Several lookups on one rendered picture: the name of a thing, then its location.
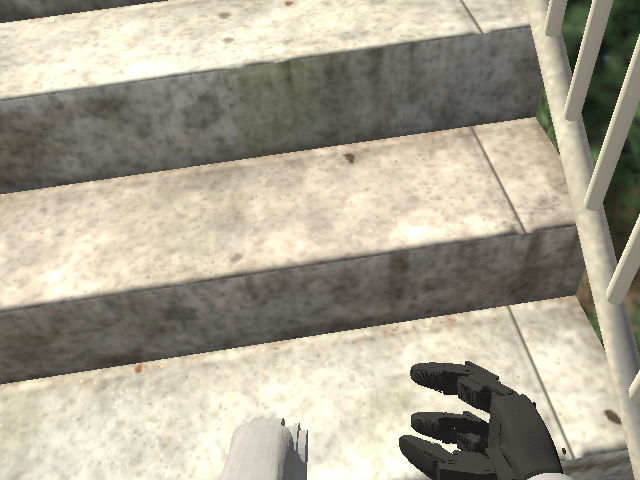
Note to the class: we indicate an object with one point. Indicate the right robot hand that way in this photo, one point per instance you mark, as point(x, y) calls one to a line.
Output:
point(514, 445)

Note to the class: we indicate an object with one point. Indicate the robot left shin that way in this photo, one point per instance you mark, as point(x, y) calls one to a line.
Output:
point(235, 431)

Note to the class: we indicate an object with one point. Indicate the robot left thigh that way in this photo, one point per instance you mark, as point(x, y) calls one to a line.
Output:
point(266, 449)

